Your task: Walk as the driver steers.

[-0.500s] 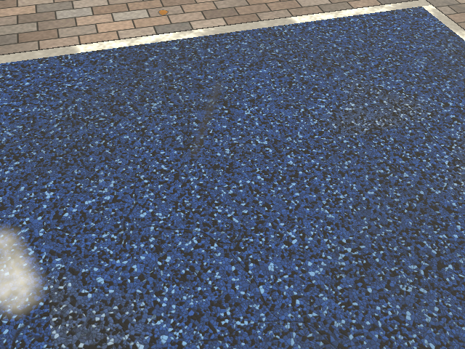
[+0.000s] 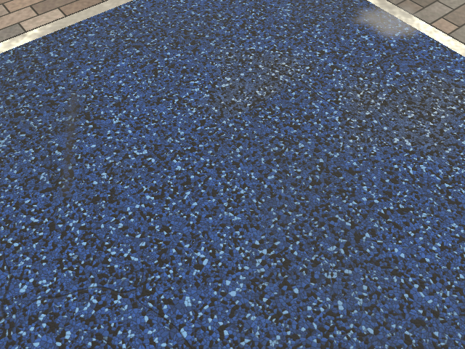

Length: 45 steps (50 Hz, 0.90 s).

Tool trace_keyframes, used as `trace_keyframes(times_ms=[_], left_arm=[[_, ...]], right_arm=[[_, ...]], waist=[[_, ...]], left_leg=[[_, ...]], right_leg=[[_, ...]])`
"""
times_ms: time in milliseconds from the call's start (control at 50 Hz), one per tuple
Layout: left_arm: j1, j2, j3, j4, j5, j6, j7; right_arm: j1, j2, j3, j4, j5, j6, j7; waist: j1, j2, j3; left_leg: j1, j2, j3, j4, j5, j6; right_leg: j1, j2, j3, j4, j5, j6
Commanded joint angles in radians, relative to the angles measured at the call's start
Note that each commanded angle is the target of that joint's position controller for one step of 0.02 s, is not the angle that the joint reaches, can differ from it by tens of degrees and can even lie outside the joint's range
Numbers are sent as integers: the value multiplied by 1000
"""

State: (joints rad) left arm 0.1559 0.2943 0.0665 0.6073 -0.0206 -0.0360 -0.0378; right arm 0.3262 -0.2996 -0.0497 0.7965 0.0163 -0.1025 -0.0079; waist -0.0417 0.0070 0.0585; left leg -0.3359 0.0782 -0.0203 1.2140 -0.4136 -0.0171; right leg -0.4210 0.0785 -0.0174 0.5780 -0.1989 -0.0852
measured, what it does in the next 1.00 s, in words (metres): walks ahead: left foot, then right foot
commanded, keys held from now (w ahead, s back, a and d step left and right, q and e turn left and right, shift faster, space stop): w+e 0.12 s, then w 0.24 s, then w+q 0.64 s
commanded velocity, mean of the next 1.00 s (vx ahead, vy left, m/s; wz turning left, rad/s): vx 0.50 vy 0.00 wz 0.04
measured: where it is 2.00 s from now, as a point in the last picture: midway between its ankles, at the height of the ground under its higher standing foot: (178, 166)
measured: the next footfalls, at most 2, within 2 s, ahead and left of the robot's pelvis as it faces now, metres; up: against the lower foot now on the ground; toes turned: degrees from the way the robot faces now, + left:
left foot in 0.36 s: +0.42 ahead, +0.11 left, +0.00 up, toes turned -10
right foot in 0.84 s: +0.63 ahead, -0.13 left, +0.00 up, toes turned +6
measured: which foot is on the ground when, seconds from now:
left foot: up 0.00-0.34, down 0.36-0.84, up 0.86-1.00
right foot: down 0.00-0.38, up 0.40-0.82, down 0.84-1.00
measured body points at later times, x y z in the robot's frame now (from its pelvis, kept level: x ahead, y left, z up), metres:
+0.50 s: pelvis +0.30 +0.04 +0.01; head +0.33 +0.05 +0.46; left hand +0.42 +0.30 -0.11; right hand +0.40 -0.25 -0.09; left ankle +0.38 +0.12 -0.72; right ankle +0.17 -0.08 -0.63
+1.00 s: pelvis +0.56 -0.03 +0.02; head +0.57 -0.04 +0.46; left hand +0.67 +0.25 -0.07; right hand +0.67 -0.31 -0.10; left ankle +0.50 +0.11 -0.64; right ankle +0.59 -0.14 -0.72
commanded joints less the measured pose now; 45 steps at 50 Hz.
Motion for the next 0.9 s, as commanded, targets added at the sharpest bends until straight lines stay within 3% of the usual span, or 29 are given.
trace_keyframes(times_ms=[20,60,100,180,220,260,320,340,360,380,400,420,440,460,480,500,560,640,740,780,820,840,860,880,900], left_arm=[[72,120,35,-49,20,-22,14],[49,117,34,-40,17,-29,21],[65,133,37,-19,11,-32,32],[127,142,39,26,2,-27,47],[184,151,39,58,-3,-29,46],[210,150,39,79,-7,-29,45],[220,156,43,100,1,-17,47],[207,153,41,98,2,-12,46],[205,128,31,95,8,-9,44],[235,86,11,76,30,-9,46],[381,16,-10,80,2,-24,43],[326,97,0,86,-4,-32,41],[185,149,14,56,-10,-38,39],[104,137,9,34,2,-45,41],[69,122,9,20,19,-54,41],[80,106,10,19,27,-59,39],[96,67,0,23,34,-56,39],[-49,30,-20,-3,31,-60,34],[-173,60,-11,-28,12,-77,20],[-166,84,1,-29,7,-85,19],[-61,110,20,0,9,-90,25],[56,148,36,16,21,-93,34],[181,223,55,31,33,-84,42],[234,228,60,63,23,-67,31],[189,150,40,54,17,-66,30]], right_arm=[[-58,-141,-34,-121,-21,-37,-2],[-40,-119,-31,-116,-30,-14,3],[-90,-95,-22,-133,-39,-1,3],[-264,-40,6,-165,-34,-11,19],[-322,-50,5,-179,-17,-18,32],[-345,-80,-4,-190,-11,-22,38],[-314,-111,-19,-193,-14,-24,42],[-255,-123,-29,-181,-16,-26,39],[-142,-154,-46,-155,-22,-28,33],[18,-212,-59,-140,-33,-27,30],[108,-272,-79,-89,-26,-15,40],[115,-178,-54,-89,5,-11,47],[37,-133,-39,-105,5,-5,43],[-19,-125,-33,-120,-9,3,40],[-49,-116,-30,-123,-16,8,39],[-60,-103,-24,-128,-23,7,35],[-53,-104,-26,-120,-8,8,26],[-14,-153,-44,-97,3,22,4],[65,-159,-51,-74,14,45,-6],[64,-160,-54,-76,14,52,-9],[47,-129,-47,-84,10,59,-9],[33,-83,-31,-99,3,56,-6],[97,-10,-10,-121,1,47,-6],[149,-41,-9,-147,22,41,-9],[99,-122,-32,-130,29,45,-11]], waist=[[37,-54,-128],[8,-58,-102],[10,-50,-65],[84,-70,-40],[114,-75,-36],[117,-85,-25],[89,-111,-23],[53,-113,-49],[-2,-92,-132],[-49,11,-301],[-5,327,-426],[-34,237,-376],[-49,134,-219],[-36,50,-139],[-13,26,-79],[16,49,-80],[42,84,-89],[4,75,-53],[-31,82,-46],[-10,99,-49],[53,105,-84],[113,66,-170],[129,-145,-309],[111,-337,-335],[121,-201,-207]], left_leg=[[-346,62,-74,-16,119,7],[-300,58,-53,-83,135,-21],[-299,41,-33,-189,202,-51],[-195,-19,-3,-547,517,-53],[-154,-37,-10,-619,585,-41],[-177,-33,-35,-674,550,-14],[-157,-42,-28,-706,405,36],[-74,-64,1,-734,373,60],[99,-55,5,-735,396,97],[387,101,-168,-680,434,177],[694,292,-649,-814,162,350],[687,288,-791,-922,-85,330],[556,250,-655,-937,-78,285],[426,207,-553,-946,35,268],[325,173,-485,-960,150,270],[273,137,-436,-976,232,261],[210,100,-349,-1007,367,279],[111,60,-262,-1021,375,255],[115,66,-315,-962,285,222],[138,78,-366,-916,253,202],[112,37,-367,-814,260,164],[40,-14,-314,-635,242,130],[-213,-134,-173,-314,-18,66],[-425,-126,-119,-91,-203,45],[-484,-70,-145,9,-117,35]], right_leg=[[356,-262,412,-320,151,-211],[250,-243,366,-355,235,-223],[170,-218,309,-370,286,-220],[115,-151,213,-354,208,-148],[144,-182,247,-354,141,-140],[233,-223,291,-309,125,-130],[346,-273,339,-233,233,-105],[359,-252,326,-164,365,-88],[337,-194,284,-8,468,-61],[190,-123,220,279,297,-21],[-162,32,130,637,-266,65],[-300,-16,189,729,-356,65],[-352,-68,161,736,-268,60],[-335,-100,128,699,-202,58],[-319,-127,121,626,-158,61],[-262,-148,124,569,-123,64],[-199,-145,93,410,-117,97],[-117,-115,76,126,97,134],[-8,-70,98,-52,216,139],[47,-69,106,-93,168,119],[212,-81,90,-155,132,78],[399,-175,164,-149,91,30],[716,-388,443,-162,-15,-71],[764,-514,773,-262,-278,-156],[660,-472,709,-297,-375,-133]])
